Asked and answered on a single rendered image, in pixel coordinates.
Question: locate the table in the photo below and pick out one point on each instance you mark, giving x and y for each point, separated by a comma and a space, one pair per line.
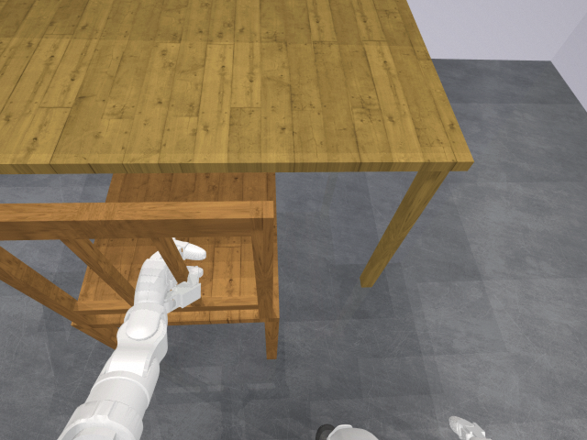
212, 86

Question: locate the robot right hand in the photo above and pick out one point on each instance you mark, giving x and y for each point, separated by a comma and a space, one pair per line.
466, 430

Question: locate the right robot shin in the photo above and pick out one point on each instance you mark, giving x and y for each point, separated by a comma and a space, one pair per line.
340, 427

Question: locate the robot left hand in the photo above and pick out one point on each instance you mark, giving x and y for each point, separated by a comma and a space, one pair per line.
155, 280

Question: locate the left robot forearm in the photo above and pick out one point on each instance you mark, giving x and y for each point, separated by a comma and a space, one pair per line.
121, 394

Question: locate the chair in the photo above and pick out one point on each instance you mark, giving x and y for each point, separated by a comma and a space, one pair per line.
231, 215

